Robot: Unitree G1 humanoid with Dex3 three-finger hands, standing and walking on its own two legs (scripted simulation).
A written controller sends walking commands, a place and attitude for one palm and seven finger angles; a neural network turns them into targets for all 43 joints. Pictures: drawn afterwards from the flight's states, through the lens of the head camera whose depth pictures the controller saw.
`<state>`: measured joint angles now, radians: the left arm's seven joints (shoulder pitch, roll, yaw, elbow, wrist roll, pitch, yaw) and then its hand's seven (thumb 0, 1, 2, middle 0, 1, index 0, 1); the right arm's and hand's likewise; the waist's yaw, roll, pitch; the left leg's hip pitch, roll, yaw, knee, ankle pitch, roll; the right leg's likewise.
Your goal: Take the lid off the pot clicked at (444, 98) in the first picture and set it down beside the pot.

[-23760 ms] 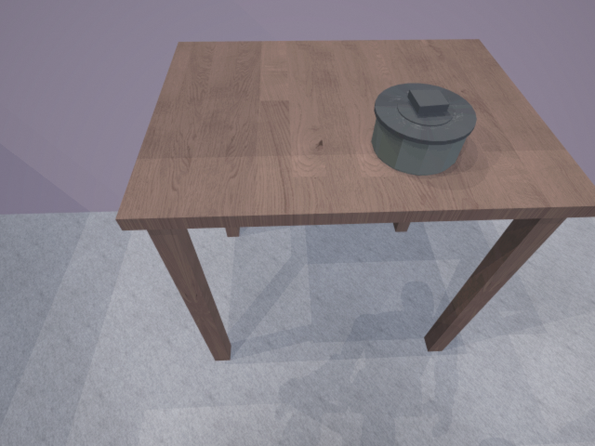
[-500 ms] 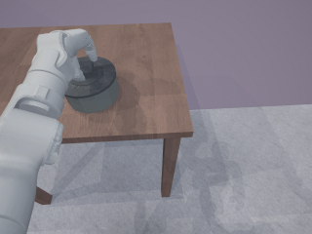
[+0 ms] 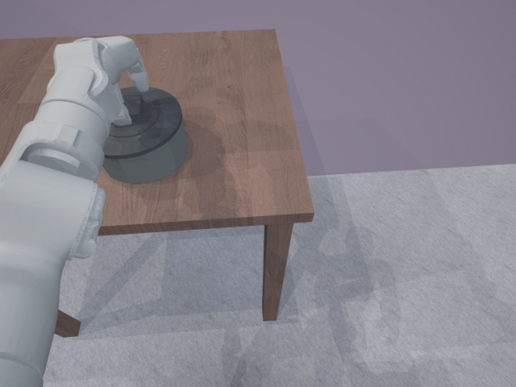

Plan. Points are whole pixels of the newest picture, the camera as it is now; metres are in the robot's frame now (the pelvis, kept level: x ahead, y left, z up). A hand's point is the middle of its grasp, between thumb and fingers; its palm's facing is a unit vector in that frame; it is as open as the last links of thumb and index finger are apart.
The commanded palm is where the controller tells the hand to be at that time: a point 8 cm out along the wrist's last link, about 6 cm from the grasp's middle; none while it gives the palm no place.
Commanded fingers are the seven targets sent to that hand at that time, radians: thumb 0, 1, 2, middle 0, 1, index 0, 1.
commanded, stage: lower the open fingers around the knob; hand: left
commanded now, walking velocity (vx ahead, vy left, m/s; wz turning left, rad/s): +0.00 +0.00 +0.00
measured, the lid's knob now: (125, 109) +0.54 +0.18 +0.13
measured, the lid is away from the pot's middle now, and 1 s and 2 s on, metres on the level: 0.00 0.00 0.00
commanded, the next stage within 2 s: raise the hand to come down again in 1.30 s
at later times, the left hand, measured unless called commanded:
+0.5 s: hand (118, 95) +0.51 +0.16 +0.18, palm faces -0.38 -0.05 -0.92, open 10.4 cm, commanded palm +0.52 +0.17 +0.21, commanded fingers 0.00 -0.17 1.11 -0.61 -0.49 -0.61 -0.49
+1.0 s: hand (118, 96) +0.51 +0.16 +0.18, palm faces -0.37 -0.05 -0.93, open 10.4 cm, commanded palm +0.52 +0.17 +0.21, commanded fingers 0.00 -0.17 1.11 -0.61 -0.49 -0.61 -0.49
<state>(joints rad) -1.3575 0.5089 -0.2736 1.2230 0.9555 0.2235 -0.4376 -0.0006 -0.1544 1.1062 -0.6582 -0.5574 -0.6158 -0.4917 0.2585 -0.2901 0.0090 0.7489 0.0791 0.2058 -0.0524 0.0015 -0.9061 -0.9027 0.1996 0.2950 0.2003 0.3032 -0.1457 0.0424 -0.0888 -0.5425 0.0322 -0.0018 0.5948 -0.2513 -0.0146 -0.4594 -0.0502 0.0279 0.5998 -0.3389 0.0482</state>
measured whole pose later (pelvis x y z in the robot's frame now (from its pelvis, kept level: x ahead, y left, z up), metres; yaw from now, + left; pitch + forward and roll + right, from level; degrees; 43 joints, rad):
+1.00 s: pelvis -0.01 +0.00 -0.01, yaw +0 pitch +13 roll +0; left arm -1.43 0.51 -0.30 1.26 0.98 0.25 -0.45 0.00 -0.15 1.11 -0.68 -0.58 -0.62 -0.49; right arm 0.29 -0.28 0.01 0.75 0.08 0.19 -0.05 0.00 -0.91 -0.90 0.20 0.30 0.20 0.30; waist -0.16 0.04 -0.10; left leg -0.63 0.03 -0.01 0.67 -0.27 -0.01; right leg -0.54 -0.05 0.03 0.66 -0.35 0.05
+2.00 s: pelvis +0.02 +0.00 +0.00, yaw -1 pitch +13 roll +0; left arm -1.25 0.55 -0.20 1.08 0.97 0.14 -0.41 0.00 -0.13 1.04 -0.56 -0.60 -0.56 -0.60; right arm 0.29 -0.26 -0.01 0.72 0.07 0.19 -0.05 0.00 -0.91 -0.90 0.20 0.30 0.20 0.30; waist -0.15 0.05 -0.10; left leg -0.56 0.04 0.01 0.60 -0.28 -0.01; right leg -0.47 -0.04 0.04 0.57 -0.34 0.05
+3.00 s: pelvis +0.01 +0.00 +0.00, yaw -1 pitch +12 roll +0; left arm -1.34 0.55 -0.23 1.15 0.98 0.18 -0.42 0.00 -0.15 1.10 -0.61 -0.49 -0.61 -0.50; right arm 0.28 -0.28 0.00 0.75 0.07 0.19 -0.05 0.00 -0.91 -0.90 0.20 0.29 0.20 0.30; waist -0.15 0.05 -0.08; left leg -0.53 0.04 0.00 0.57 -0.25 -0.01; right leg -0.44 -0.04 0.03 0.55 -0.32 0.05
